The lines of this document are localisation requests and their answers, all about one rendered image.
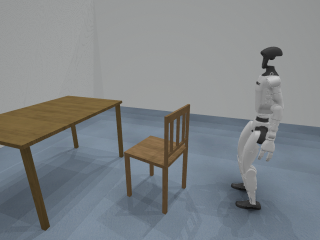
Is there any robot left forearm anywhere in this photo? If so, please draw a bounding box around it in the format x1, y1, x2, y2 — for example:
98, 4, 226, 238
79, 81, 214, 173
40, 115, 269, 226
265, 105, 283, 141

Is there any chair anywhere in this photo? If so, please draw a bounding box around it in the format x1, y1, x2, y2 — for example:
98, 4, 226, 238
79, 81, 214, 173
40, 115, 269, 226
124, 104, 190, 215

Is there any table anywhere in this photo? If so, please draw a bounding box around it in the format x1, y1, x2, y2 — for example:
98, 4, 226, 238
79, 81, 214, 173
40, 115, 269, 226
0, 95, 124, 231

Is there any robot left thigh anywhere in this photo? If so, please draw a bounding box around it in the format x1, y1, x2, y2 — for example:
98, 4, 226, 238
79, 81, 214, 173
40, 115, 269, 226
242, 127, 267, 175

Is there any left robot upper arm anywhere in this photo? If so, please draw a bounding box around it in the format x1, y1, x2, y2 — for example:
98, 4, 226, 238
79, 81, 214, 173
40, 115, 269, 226
266, 76, 284, 113

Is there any robot right shin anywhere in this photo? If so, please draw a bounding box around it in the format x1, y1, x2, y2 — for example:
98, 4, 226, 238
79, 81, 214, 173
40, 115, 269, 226
237, 155, 245, 186

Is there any left robot hand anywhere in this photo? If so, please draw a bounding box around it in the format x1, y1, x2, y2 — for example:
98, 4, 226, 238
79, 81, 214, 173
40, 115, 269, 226
258, 139, 275, 162

